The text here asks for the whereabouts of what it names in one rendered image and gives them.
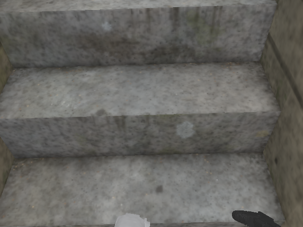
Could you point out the left robot thigh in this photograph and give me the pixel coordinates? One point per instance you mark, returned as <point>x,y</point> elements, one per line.
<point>132,220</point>

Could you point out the right robot hand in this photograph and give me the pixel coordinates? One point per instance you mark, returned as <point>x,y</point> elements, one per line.
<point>253,219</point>

